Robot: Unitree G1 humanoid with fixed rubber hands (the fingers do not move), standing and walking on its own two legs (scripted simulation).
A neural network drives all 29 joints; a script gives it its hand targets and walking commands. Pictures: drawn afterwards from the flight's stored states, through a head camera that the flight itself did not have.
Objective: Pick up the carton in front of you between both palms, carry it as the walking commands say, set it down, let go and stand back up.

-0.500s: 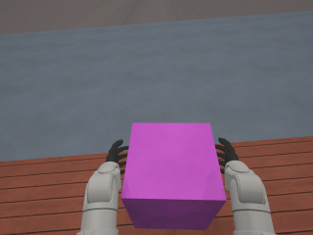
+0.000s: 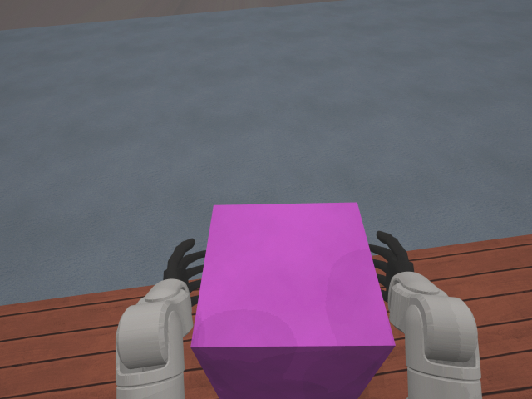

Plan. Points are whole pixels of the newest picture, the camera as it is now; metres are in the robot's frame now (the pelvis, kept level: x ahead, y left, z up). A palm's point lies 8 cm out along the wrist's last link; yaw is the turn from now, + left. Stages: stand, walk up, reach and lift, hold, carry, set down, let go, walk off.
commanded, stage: carry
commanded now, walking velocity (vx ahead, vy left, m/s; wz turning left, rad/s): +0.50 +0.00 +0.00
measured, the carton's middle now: (286, 307) +0.27 -0.01 +0.02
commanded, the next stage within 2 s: none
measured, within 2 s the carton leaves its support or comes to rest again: neither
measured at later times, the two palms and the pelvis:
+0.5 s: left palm (211, 147) +0.60 +0.13 +0.10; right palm (352, 135) +0.61 -0.17 +0.10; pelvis +0.32 -0.03 -0.01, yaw +1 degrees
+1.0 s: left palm (221, 67) +1.01 +0.14 +0.10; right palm (319, 59) +1.02 -0.16 +0.11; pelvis +0.64 -0.01 -0.02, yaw +1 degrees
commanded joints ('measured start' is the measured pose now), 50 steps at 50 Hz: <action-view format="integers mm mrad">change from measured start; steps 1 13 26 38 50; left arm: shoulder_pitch -463 -547 -701 -1096 -1224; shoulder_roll -849 -965 -720 -912 -886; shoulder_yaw -695 -743 -725 -615 -553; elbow -27 -88 -3 201 327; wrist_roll -367 -401 -415 -410 -437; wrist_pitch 0 -56 -30 -70 -46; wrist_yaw -234 -257 -232 -164 -164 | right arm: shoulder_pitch -453 -506 -647 -1149 -1177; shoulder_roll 848 945 726 950 910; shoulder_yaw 707 742 693 654 532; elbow -27 -54 10 188 374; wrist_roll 414 408 381 562 482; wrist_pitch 12 -38 -11 -58 -45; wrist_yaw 255 264 218 252 210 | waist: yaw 5 40 52 -13 57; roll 135 -92 -178 69 156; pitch -109 -250 -84 -331 -345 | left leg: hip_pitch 69 -571 -451 102 60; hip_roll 204 91 -21 228 131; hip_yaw -108 -162 1 -378 -68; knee -81 818 298 94 357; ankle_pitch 234 14 209 258 926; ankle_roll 94 19 79 208 113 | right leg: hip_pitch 82 634 634 -142 317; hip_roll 38 -237 -144 23 141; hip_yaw -77 240 -4 136 -66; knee -129 -460 -303 611 43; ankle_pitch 113 109 482 -116 289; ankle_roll -7 -136 -124 -63 -110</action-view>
